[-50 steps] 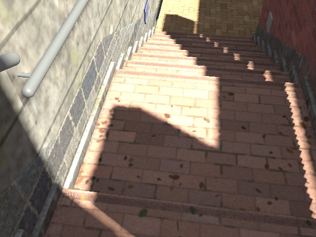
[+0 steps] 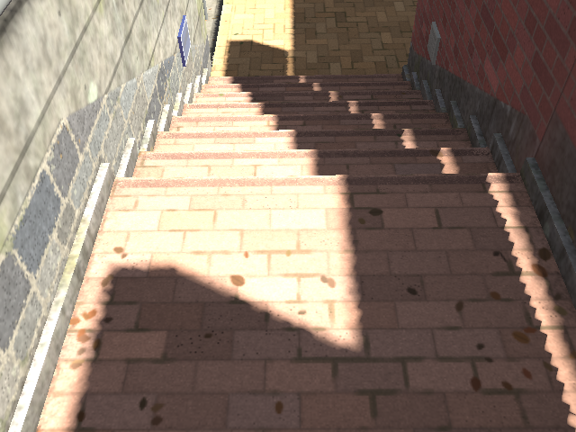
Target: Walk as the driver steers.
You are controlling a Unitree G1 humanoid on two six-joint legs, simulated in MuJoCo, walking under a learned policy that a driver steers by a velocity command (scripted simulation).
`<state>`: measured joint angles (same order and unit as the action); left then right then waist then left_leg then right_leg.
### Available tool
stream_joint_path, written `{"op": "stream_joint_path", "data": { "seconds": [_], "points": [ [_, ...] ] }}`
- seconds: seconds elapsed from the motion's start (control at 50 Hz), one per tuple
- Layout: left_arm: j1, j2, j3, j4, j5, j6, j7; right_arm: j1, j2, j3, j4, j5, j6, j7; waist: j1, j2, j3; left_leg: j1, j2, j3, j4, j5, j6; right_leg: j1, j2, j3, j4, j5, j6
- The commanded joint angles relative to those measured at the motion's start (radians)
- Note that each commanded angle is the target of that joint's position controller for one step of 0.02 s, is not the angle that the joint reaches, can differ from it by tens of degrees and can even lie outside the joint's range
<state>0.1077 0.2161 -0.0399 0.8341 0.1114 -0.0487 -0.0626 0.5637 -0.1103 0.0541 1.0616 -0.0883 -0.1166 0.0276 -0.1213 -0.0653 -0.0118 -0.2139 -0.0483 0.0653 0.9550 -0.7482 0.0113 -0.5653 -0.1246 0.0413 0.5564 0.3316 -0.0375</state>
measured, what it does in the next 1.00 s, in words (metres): goes down: right foot 0.15 m lower, then left foot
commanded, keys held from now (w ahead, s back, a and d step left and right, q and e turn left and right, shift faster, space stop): w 0.08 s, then no key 0.92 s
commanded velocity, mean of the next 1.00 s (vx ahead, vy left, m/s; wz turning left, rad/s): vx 0.16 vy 0.00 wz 0.00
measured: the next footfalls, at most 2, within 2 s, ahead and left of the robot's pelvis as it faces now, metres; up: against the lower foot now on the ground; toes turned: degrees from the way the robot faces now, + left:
right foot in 0.06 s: +0.19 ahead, -0.13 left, -0.15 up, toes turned -5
left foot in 0.44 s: +0.28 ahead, +0.05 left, -0.15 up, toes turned +1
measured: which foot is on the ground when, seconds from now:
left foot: down 0.00-0.08, up 0.10-0.42, down 0.44-1.00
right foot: up 0.00-0.04, down 0.06-0.50, up 0.52-0.64, down 0.66-1.00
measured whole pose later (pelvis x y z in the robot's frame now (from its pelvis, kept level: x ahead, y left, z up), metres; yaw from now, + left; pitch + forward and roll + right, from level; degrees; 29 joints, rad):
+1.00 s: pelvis +0.24 -0.11 -0.09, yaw -2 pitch +1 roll +0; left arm 0.14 0.28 0.04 0.83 -0.01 -0.07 -0.09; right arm 0.10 -0.28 -0.06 0.88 -0.02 -0.04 0.07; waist -0.02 0.01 0.03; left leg -0.32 0.09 0.02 0.61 -0.32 -0.07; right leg -0.29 0.04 -0.01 0.62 -0.35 -0.04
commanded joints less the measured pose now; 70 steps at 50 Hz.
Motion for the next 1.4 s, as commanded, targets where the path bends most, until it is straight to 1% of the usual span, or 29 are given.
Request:
{"op": "stream_joint_path", "data": {
  "seconds": [0.02,0.06,0.08,0.1,0.14,0.16,0.22,0.26,0.32,0.38,0.46,0.48,0.5,0.52,0.58,0.6,0.64,0.68,0.7,0.74,0.8,1.04,1.1,1.18,1.22,1.26,1.36,1.38,1.4],
  "points": [
    [-0.114,0.076,0.013,-0.053,-0.017,-0.018,0.004,0.069,-0.190,-0.045,-0.014,0.010,0.022,-0.024,-0.023,0.086,0.176,-0.044,0.251,-0.322,-0.158,0.341,0.182,0.095,0.003,-0.012,-0.201,-0.080,0.003],
    [0.215,0.187,0.077,0.085,-0.054,-0.048,0.015,0.022,-0.236,-0.061,-0.012,-0.012,0.049,0.021,0.136,0.017,0.082,-0.121,0.169,-0.209,0.148,0.522,0.118,0.502,0.057,-0.122,-0.251,0.031,-0.022],
    [0.524,0.258,0.117,0.157,-0.046,-0.055,0.009,0.072,-0.176,-0.047,0.016,-0.047,0.050,0.070,0.266,-0.070,-0.103,-0.372,0.097,-0.151,0.509,0.494,0.033,0.967,-0.043,-0.040,-0.036,0.271,-0.155],
    [0.669,0.316,0.128,0.176,-0.040,-0.042,-0.017,0.282,-0.023,-0.032,0.036,0.014,0.045,0.090,0.202,-0.295,-0.432,-0.577,-0.027,-0.080,1.003,-0.094,-0.030,1.348,-0.241,0.139,0.203,0.783,-0.366],
    [0.583,0.296,0.141,0.170,-0.018,-0.030,-0.023,-0.152,-0.171,-0.065,-0.171,0.076,0.021,0.082,0.300,-0.100,-0.120,-1.095,0.023,-0.094,1.139,-0.003,-0.021,1.122,-0.325,0.380,-0.013,0.170,-0.371],
    [0.431,0.190,0.106,0.133,-0.030,-0.033,-0.021,-0.188,-0.159,-0.060,-0.170,0.062,0.010,0.050,0.224,0.072,-0.036,-0.994,0.099,-0.119,1.030,0.167,0.019,0.822,-0.297,0.326,-0.084,-0.123,-0.319],
    [0.189,0.018,0.043,0.079,-0.026,-0.069,0.011,-0.176,-0.058,-0.040,-0.178,0.012,0.005,0.011,0.034,0.067,0.068,-0.568,0.217,-0.174,0.509,0.548,0.056,0.180,-0.151,0.133,-0.194,0.022,-0.215],
    [0.175,0.090,0.053,0.079,-0.069,-0.106,0.036,-0.201,-0.092,-0.061,-0.153,-0.002,0.015,0.033,0.060,0.024,0.051,-0.396,0.170,-0.099,0.192,0.781,0.009,0.078,-0.072,0.037,-0.250,0.014,-0.240],
    [0.255,0.134,0.068,0.114,-0.021,-0.100,0.024,-0.131,-0.124,-0.069,-0.138,0.007,0.038,0.052,0.036,0.039,-0.033,-0.287,0.150,-0.089,0.162,0.856,-0.043,0.091,-0.052,0.011,-0.073,0.199,-0.211],
    [0.182,0.132,0.063,0.086,-0.048,-0.087,-0.002,-0.148,-0.181,-0.100,-0.159,-0.003,0.034,0.040,0.006,0.021,-0.006,-0.194,0.115,-0.065,0.172,0.717,-0.051,0.026,-0.061,0.055,0.010,0.142,-0.161],
    [0.020,0.234,0.107,0.005,-0.100,-0.082,-0.030,-0.075,-0.236,-0.134,-0.136,0.056,0.009,-0.007,-0.067,0.094,-0.049,0.106,0.046,0.008,-0.194,0.719,-0.009,0.056,-0.010,0.030,0.325,0.409,-0.087],
    [0.167,0.187,0.118,0.008,-0.100,-0.077,-0.029,-0.151,-0.291,-0.129,-0.165,0.101,0.004,-0.011,0.061,0.199,-0.184,0.223,0.164,-0.201,-0.248,1.151,0.188,0.038,0.073,-0.007,0.535,0.099,-0.009],
    [0.219,0.136,0.109,-0.005,-0.089,-0.072,-0.019,-0.150,-0.294,-0.133,-0.179,0.081,-0.002,-0.005,0.050,0.311,-0.217,0.272,0.316,-0.437,-0.328,1.269,0.402,-0.143,0.137,-0.020,0.752,-0.531,0.063],
    [0.105,0.099,0.103,-0.053,-0.082,-0.058,-0.005,-0.096,-0.232,-0.116,-0.152,0.031,-0.026,-0.005,-0.002,0.272,-0.148,0.255,0.415,-0.546,-0.383,1.454,0.444,-0.317,0.160,0.028,0.886,-1.146,0.090],
    [0.154,0.033,0.082,-0.032,-0.048,-0.016,0.027,-0.367,-0.102,-0.058,-0.187,0.065,-0.019,0.013,0.156,0.031,-0.055,-0.190,0.340,-0.430,-0.307,1.027,0.250,-0.140,0.032,0.085,0.597,-0.875,0.111],
    [0.318,-0.041,0.052,0.038,-0.011,-0.012,0.004,-0.454,-0.117,-0.047,-0.205,0.036,-0.006,0.024,0.225,0.095,-0.071,-0.480,0.271,-0.302,-0.295,0.991,0.200,0.165,0.047,0.046,0.675,-0.530,0.109],
    [0.461,0.022,0.080,0.056,-0.049,-0.016,-0.016,-0.618,-0.252,-0.063,-0.240,0.054,0.000,0.056,0.365,0.074,-0.042,-0.794,0.145,-0.097,-0.291,0.903,0.093,0.505,0.135,-0.121,0.618,-0.354,0.123],
    [0.430,0.141,0.114,0.063,-0.089,-0.037,-0.011,-0.535,-0.261,-0.064,-0.222,0.078,-0.005,0.071,0.303,0.021,-0.048,-0.585,0.076,0.004,-0.189,0.850,0.003,0.545,0.167,-0.147,0.264,-0.155,0.112],
    [0.156,0.262,0.115,-0.041,-0.124,-0.049,-0.020,-0.324,-0.251,-0.084,-0.191,0.082,0.014,0.071,0.084,-0.061,-0.087,-0.317,0.063,0.032,-0.173,0.570,-0.043,0.318,0.077,0.079,0.081,-0.084,-0.004],
    [-0.099,0.238,0.105,-0.124,-0.127,-0.064,-0.031,-0.286,-0.286,-0.110,-0.177,0.084,0.033,0.028,0.011,0.009,-0.107,-0.176,0.080,0.030,-0.149,0.562,-0.056,0.233,0.062,0.077,0.031,-0.137,-0.036],
    [-0.066,0.176,0.085,-0.100,-0.147,-0.061,-0.039,-0.343,-0.213,-0.102,-0.190,0.093,0.036,0.031,0.028,0.030,-0.088,-0.056,0.116,-0.003,-0.251,0.683,-0.074,0.193,0.056,0.099,0.021,-0.105,0.023],
    [0.011,0.189,0.117,-0.060,-0.119,-0.030,-0.026,-0.393,-0.257,-0.135,-0.206,0.063,0.072,0.038,0.081,0.050,-0.016,-0.021,0.105,0.026,-0.397,0.576,-0.057,0.290,0.102,0.011,-0.114,-0.433,-0.026],
    [0.169,0.287,0.170,-0.023,-0.056,-0.039,0.025,-0.359,-0.281,-0.151,-0.213,0.008,0.066,0.008,0.159,-0.074,0.052,-0.165,0.050,0.066,-0.174,0.304,0.027,0.314,-0.054,0.218,-0.269,-1.013,-0.220],
    [0.265,0.099,0.090,-0.002,-0.038,-0.084,0.089,-0.505,-0.161,-0.098,-0.306,-0.013,0.037,-0.035,0.227,-0.053,0.073,-0.552,0.150,-0.196,0.067,0.284,0.089,0.637,-0.261,0.491,-0.281,-0.885,-0.303],
    [0.307,0.095,0.079,0.017,-0.067,-0.081,0.094,-0.539,-0.175,-0.097,-0.332,-0.017,0.036,-0.031,0.248,0.022,0.079,-0.592,0.129,-0.125,-0.018,0.279,0.061,0.693,-0.193,0.360,-0.264,-0.861,-0.266],
    [0.265,0.092,0.065,0.012,-0.036,-0.069,0.094,-0.439,-0.168,-0.092,-0.315,-0.038,0.035,-0.021,0.200,0.012,0.102,-0.413,0.128,-0.077,0.023,0.426,0.055,0.469,-0.119,0.215,-0.203,-0.846,-0.228],
    [0.077,0.206,0.094,-0.042,-0.035,-0.077,0.024,0.040,-0.188,-0.112,-0.229,-0.014,0.012,0.028,-0.055,0.097,0.086,0.314,-0.040,0.150,-0.117,0.475,0.028,-0.141,0.054,-0.047,0.221,-0.888,-0.214],
    [0.032,0.199,0.098,-0.030,-0.009,-0.086,0.010,0.129,-0.230,-0.117,-0.181,-0.042,0.010,0.014,-0.081,0.108,0.115,0.366,0.111,-0.111,-0.331,0.709,0.025,-0.152,0.042,0.012,0.527,-0.966,-0.153],
    [0.098,0.052,0.079,-0.118,-0.047,-0.094,-0.023,0.200,-0.390,-0.137,-0.242,-0.017,-0.015,0.005,-0.055,0.362,-0.053,0.465,0.326,-0.647,-0.540,0.633,0.290,-0.313,0.235,0.052,0.791,-0.977,-0.122]
  ]
}}
Keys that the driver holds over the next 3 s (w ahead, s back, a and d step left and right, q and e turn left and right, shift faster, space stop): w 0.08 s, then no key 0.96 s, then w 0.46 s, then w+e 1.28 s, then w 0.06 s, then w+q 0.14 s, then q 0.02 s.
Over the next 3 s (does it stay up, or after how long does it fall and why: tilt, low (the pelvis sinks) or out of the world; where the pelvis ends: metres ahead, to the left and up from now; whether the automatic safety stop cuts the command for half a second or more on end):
stays up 0.98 -0.26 -0.22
